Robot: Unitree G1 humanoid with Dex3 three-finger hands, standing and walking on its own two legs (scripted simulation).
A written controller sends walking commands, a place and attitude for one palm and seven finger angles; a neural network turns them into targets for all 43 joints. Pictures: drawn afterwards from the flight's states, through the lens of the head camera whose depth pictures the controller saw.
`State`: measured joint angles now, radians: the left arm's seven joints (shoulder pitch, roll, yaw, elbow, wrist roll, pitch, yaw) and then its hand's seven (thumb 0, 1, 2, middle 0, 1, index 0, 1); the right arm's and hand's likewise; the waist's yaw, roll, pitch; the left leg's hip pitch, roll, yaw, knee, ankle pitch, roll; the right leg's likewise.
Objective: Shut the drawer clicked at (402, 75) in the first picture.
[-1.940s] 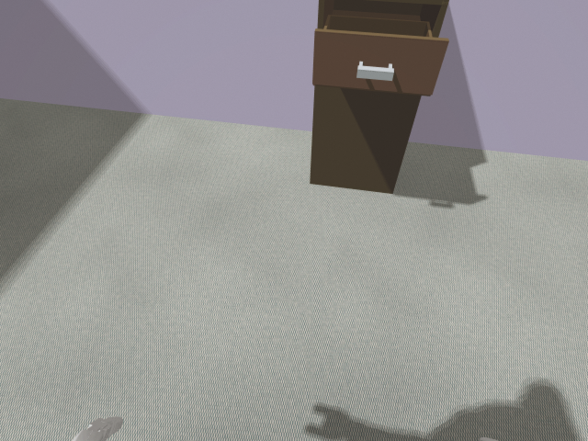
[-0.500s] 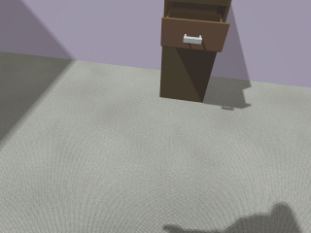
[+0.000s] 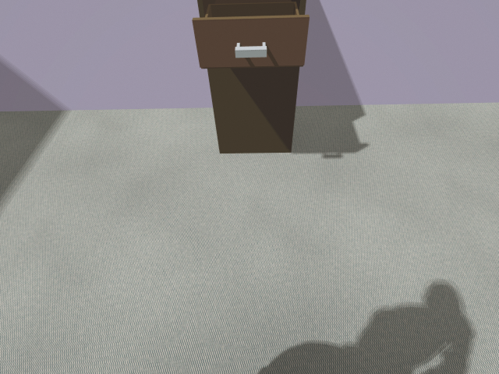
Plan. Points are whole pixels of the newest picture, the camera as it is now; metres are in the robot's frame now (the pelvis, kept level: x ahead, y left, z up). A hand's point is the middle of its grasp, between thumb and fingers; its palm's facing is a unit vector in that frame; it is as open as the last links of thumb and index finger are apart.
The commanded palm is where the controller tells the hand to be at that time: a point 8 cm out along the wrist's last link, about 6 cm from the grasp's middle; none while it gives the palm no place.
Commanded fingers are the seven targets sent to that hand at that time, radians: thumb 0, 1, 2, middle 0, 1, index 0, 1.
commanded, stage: walk to a spot facing it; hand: left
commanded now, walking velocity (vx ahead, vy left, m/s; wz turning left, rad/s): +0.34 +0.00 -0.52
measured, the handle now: (251, 48) +1.05 +0.08 +0.02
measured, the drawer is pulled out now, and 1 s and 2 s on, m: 0.28 0.28 0.28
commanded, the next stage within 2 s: turn to face it in 1.20 s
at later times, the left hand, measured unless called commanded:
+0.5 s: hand (148, 361) +0.17 +0.22 -0.17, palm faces -0.11 -0.98 -0.19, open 7.3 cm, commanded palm none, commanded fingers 0.00 0.90 0.90 -0.20 -0.30 -0.20 -0.30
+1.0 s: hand (246, 187) +0.59 +0.07 -0.14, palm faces -0.58 -0.80 -0.17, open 7.4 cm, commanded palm none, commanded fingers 0.00 0.90 0.90 -0.20 -0.30 -0.20 -0.30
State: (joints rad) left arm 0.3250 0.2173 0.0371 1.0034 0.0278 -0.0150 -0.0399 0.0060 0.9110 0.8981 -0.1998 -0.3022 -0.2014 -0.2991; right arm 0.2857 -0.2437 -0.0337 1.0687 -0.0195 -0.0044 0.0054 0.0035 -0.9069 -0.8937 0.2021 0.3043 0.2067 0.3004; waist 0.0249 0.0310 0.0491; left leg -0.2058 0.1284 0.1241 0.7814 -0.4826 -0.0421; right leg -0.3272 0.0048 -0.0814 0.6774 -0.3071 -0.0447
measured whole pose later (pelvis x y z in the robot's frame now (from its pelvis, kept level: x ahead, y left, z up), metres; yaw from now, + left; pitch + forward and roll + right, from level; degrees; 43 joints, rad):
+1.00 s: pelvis +0.38 -0.01 +0.01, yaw -32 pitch +0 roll +0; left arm 0.07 0.20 0.06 0.92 0.03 0.03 -0.04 0.00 0.92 0.90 -0.19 -0.30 -0.19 -0.30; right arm 0.46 -0.17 -0.03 1.07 -0.03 -0.04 -0.02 0.00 -0.91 -0.89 0.20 0.30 0.20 0.30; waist -0.07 -0.01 0.11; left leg 0.01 0.10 0.41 0.44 -0.42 -0.02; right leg -0.56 -0.05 -0.14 0.75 -0.19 -0.02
